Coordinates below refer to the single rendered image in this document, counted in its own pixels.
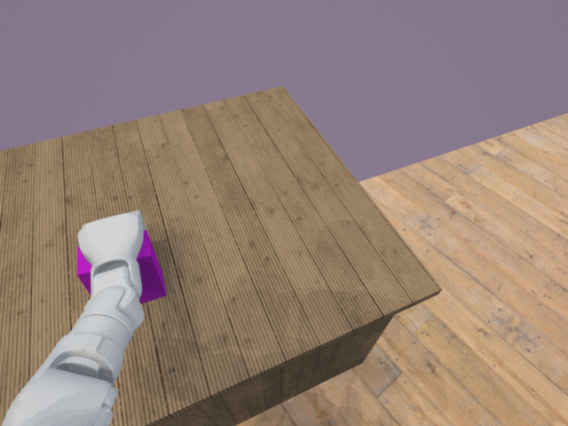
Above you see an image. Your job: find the sponge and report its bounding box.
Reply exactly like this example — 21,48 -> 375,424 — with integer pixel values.
77,230 -> 167,304

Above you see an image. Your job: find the robot left forearm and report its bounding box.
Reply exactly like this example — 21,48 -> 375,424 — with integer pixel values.
2,255 -> 145,426

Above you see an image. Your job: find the robot left upper arm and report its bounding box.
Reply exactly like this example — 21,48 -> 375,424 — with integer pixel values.
12,367 -> 118,426

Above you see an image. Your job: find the left robot hand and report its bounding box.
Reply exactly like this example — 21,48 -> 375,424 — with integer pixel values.
77,210 -> 146,265

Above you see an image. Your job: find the table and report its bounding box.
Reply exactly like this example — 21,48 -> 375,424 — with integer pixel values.
0,86 -> 442,426

